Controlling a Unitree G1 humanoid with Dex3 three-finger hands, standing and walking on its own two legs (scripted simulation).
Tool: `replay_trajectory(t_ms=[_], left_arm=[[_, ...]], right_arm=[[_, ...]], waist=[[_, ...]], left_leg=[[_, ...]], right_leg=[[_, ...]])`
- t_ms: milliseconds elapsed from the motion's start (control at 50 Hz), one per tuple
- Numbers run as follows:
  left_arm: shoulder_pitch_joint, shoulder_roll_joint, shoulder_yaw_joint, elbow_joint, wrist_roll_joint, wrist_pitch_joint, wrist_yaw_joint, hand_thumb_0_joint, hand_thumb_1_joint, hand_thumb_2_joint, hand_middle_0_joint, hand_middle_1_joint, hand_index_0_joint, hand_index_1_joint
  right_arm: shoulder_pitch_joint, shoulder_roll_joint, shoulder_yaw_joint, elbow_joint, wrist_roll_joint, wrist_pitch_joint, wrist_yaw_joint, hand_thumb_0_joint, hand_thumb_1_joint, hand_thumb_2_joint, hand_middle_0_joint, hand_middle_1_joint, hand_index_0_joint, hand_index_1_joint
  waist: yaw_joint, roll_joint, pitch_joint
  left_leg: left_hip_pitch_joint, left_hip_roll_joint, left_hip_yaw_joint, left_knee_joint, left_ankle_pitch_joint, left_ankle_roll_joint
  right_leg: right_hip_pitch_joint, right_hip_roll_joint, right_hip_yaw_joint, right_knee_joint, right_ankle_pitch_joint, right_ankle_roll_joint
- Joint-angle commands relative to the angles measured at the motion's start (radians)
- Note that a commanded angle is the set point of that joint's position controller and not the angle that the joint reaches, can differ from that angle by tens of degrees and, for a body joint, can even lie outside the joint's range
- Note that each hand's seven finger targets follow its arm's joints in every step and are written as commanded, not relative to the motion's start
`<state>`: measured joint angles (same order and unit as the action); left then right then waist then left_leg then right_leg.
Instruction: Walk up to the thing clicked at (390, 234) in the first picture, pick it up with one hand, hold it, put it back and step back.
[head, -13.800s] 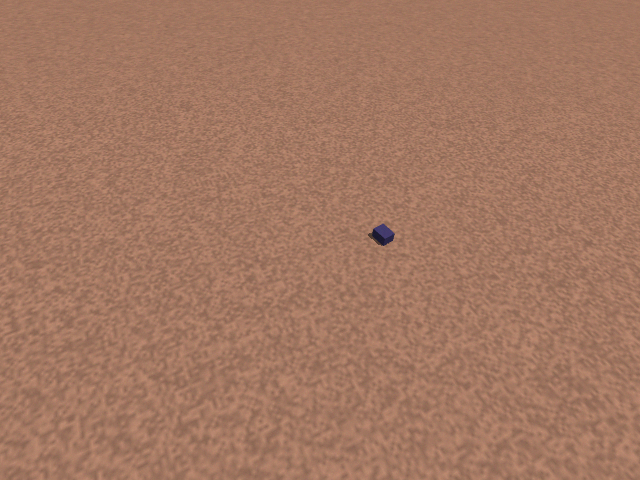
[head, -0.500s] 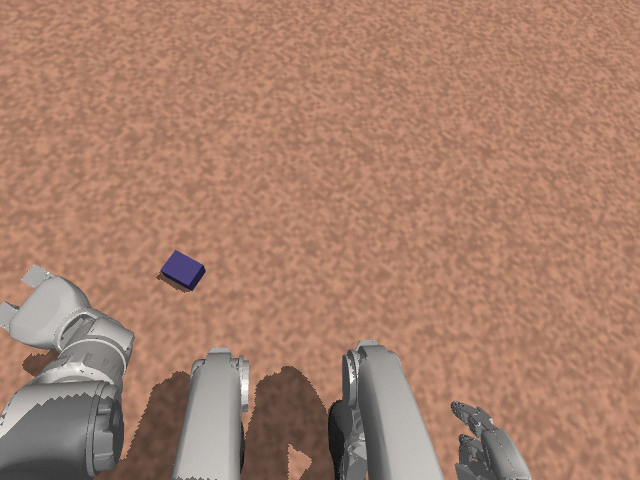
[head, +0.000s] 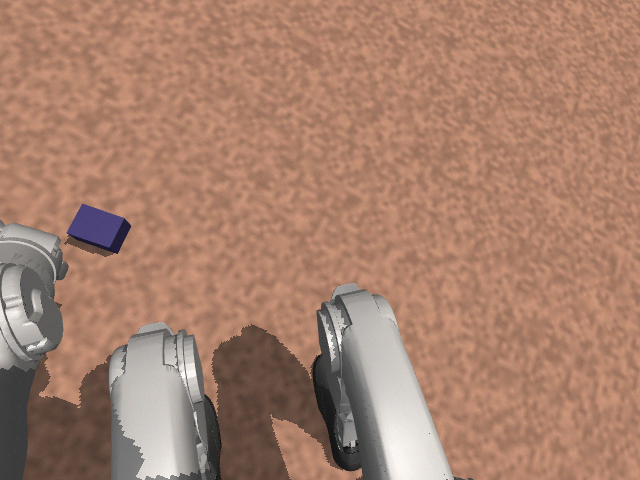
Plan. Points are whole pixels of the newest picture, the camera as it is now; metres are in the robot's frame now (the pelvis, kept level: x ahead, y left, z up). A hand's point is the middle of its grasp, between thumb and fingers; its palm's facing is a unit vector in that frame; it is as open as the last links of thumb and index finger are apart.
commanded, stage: rise first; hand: left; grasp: from above
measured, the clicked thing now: (100, 229) +0.53 +0.26 -0.34
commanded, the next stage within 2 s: none
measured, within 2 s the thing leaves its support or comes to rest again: neither
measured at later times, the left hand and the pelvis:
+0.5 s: hand (38, 247) +0.46 +0.30 -0.20, palm faces -0.13 -0.43 -0.89, open 13.9 cm; pelvis +0.01 -0.01 -0.04, yaw -2 degrees
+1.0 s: hand (48, 239) +0.48 +0.29 -0.23, palm faces -0.14 -0.43 -0.89, open 13.8 cm; pelvis +0.01 +0.00 -0.04, yaw -5 degrees
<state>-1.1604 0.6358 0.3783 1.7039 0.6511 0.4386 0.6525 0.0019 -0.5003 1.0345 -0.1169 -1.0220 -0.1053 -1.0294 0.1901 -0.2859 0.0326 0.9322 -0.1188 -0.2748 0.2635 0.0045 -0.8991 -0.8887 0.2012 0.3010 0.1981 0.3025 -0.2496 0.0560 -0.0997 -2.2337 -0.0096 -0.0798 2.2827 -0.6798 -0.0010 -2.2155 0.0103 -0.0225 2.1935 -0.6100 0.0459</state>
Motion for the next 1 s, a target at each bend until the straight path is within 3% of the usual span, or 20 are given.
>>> replay_trajectory(t_ms=[0,20,40,100,220,240,440,540,600,660,800,840,880,920,980], left_arm=[[-0.323,0.231,-0.026,-0.086,0.053,-0.013,0.038,0.0,-0.505,1.01,-0.094,-1.034,-0.093,-1.038],[-0.335,0.231,-0.027,-0.083,0.042,-0.017,0.034,0.0,-0.501,1.001,-0.098,-1.044,-0.099,-1.044],[-0.329,0.237,-0.021,-0.07,0.043,-0.019,0.037,0.0,-0.5,0.996,-0.097,-1.048,-0.1,-1.046],[-0.353,0.296,0.003,-0.076,0.048,-0.029,0.038,0.0,-0.515,1.006,-0.098,-1.039,-0.096,-1.044],[-0.389,0.358,0.023,-0.075,0.079,-0.037,0.042,0.0,-0.519,1.002,-0.093,-1.059,-0.094,-1.059],[-0.382,0.371,0.027,-0.07,0.084,-0.039,0.047,0.0,-0.52,1.002,-0.1,-1.042,-0.098,-1.047],[-0.392,0.393,0.042,-0.043,0.079,-0.038,0.069,0.0,-0.542,1.013,-0.101,-1.023,-0.09,-1.036],[-0.415,0.413,0.023,-0.043,0.071,-0.043,0.074,0.0,-0.523,0.995,-0.121,-1.007,-0.111,-1.02],[-0.414,0.44,0.034,-0.038,0.068,-0.037,0.084,0.0,-0.539,1.004,-0.113,-1.014,-0.101,-1.028],[-0.416,0.451,0.028,-0.04,0.071,-0.035,0.08,0.0,-0.526,0.991,-0.126,-0.992,-0.112,-1.008],[-0.408,0.462,0.0,-0.025,0.083,-0.033,0.075,0.0,-0.524,0.984,-0.126,-1.004,-0.115,-1.017],[-0.406,0.474,0.01,-0.02,0.08,-0.037,0.08,0.0,-0.489,0.951,-0.147,-0.983,-0.139,-0.993],[-0.407,0.465,-0.001,-0.016,0.082,-0.037,0.081,0.0,-0.503,0.964,-0.146,-0.979,-0.133,-0.994],[-0.408,0.47,-0.001,-0.016,0.073,-0.035,0.085,0.0,-0.491,0.952,-0.148,-0.983,-0.14,-0.993],[-0.422,0.468,-0.008,-0.033,0.073,-0.035,0.086,0.0,-0.478,0.941,-0.161,-0.966,-0.151,-0.977]], right_arm=[[0.213,-0.255,-0.055,-0.017,0.001,-0.021,0.011,0.0,-0.888,-0.893,0.201,0.299,0.201,0.299],[0.223,-0.257,-0.052,-0.018,-0.003,-0.023,0.016,0.0,-0.889,-0.893,0.201,0.3,0.201,0.3],[0.234,-0.264,-0.052,-0.015,-0.001,-0.024,0.018,0.0,-0.892,-0.894,0.201,0.3,0.201,0.3],[0.244,-0.274,-0.044,-0.018,-0.005,-0.025,0.023,0.0,-0.894,-0.896,0.201,0.3,0.201,0.3],[0.257,-0.275,-0.019,-0.026,-0.026,-0.023,0.034,0.0,-0.898,-0.897,0.2,0.3,0.201,0.3],[0.248,-0.285,-0.022,-0.027,-0.026,-0.022,0.035,0.0,-0.897,-0.897,0.2,0.3,0.201,0.3],[0.258,-0.305,0.004,-0.033,-0.047,-0.014,0.05,0.0,-0.902,-0.898,0.2,0.3,0.2,0.3],[0.252,-0.312,0.028,-0.035,-0.055,-0.014,0.056,0.0,-0.904,-0.898,0.2,0.3,0.2,0.3],[0.247,-0.324,0.036,-0.037,-0.057,-0.014,0.062,0.0,-0.907,-0.9,0.2,0.3,0.2,0.3],[0.259,-0.332,0.047,-0.044,-0.053,-0.01,0.066,0.0,-0.907,-0.9,0.2,0.3,0.2,0.3],[0.241,-0.344,0.068,-0.058,-0.058,-0.002,0.075,0.0,-0.908,-0.9,0.2,0.3,0.2,0.3],[0.243,-0.351,0.068,-0.061,-0.054,-0.001,0.079,0.0,-0.909,-0.9,0.2,0.3,0.2,0.3],[0.25,-0.351,0.073,-0.058,-0.059,0.001,0.081,0.0,-0.91,-0.901,0.2,0.3,0.2,0.3],[0.239,-0.357,0.074,-0.065,-0.058,0.0,0.083,0.0,-0.91,-0.9,0.2,0.3,0.2,0.3],[0.251,-0.36,0.079,-0.065,-0.058,-0.002,0.088,0.0,-0.91,-0.9,0.2,0.3,0.2,0.3]], waist=[[-0.032,0.213,-0.62],[-0.047,0.177,-0.608],[-0.034,0.175,-0.617],[-0.038,0.198,-0.639],[-0.059,0.204,-0.633],[-0.048,0.218,-0.627],[-0.08,0.249,-0.606],[-0.11,0.239,-0.563],[-0.097,0.269,-0.578],[-0.118,0.262,-0.58],[-0.129,0.306,-0.525],[-0.123,0.309,-0.529],[-0.141,0.298,-0.52],[-0.135,0.305,-0.514],[-0.152,0.324,-0.512]], left_leg=[[0.477,0.003,0.039,-0.241,0.143,-0.001],[0.432,0.001,0.042,-0.231,0.144,0.007],[0.42,0.0,0.054,-0.214,0.151,0.009],[0.404,-0.001,0.057,-0.183,0.17,0.01],[0.382,0.003,0.063,-0.138,0.192,0.014],[0.364,0.002,0.065,-0.137,0.172,0.016],[0.377,0.015,0.032,-0.117,0.198,0.005],[0.338,0.014,0.029,-0.098,0.178,0.014],[0.362,0.019,0.021,-0.099,0.19,0.008],[0.365,0.019,0.011,-0.09,0.213,0.009],[0.373,0.022,-0.009,-0.101,0.19,0.007],[0.361,0.024,-0.012,-0.104,0.193,0.006],[0.361,0.023,-0.015,-0.103,0.188,0.007],[0.355,0.024,-0.014,-0.099,0.177,0.009],[0.381,0.026,-0.023,-0.102,0.196,0.004]], right_leg=[[0.318,0.002,-0.094,-0.192,0.127,-0.064],[0.342,0.004,-0.096,-0.189,0.131,-0.06],[0.358,0.008,-0.094,-0.194,0.138,-0.06],[0.372,0.009,-0.096,-0.171,0.153,-0.058],[0.403,0.016,-0.104,-0.151,0.176,-0.057],[0.399,0.019,-0.104,-0.15,0.159,-0.057],[0.385,0.026,-0.134,-0.109,0.188,-0.061],[0.402,0.03,-0.136,-0.118,0.179,-0.057],[0.401,0.034,-0.145,-0.106,0.187,-0.062],[0.41,0.035,-0.15,-0.103,0.215,-0.06],[0.374,0.039,-0.165,-0.093,0.198,-0.068],[0.382,0.039,-0.167,-0.089,0.202,-0.068],[0.385,0.04,-0.168,-0.095,0.202,-0.066],[0.38,0.043,-0.169,-0.1,0.192,-0.066],[0.381,0.039,-0.175,-0.093,0.212,-0.068]])
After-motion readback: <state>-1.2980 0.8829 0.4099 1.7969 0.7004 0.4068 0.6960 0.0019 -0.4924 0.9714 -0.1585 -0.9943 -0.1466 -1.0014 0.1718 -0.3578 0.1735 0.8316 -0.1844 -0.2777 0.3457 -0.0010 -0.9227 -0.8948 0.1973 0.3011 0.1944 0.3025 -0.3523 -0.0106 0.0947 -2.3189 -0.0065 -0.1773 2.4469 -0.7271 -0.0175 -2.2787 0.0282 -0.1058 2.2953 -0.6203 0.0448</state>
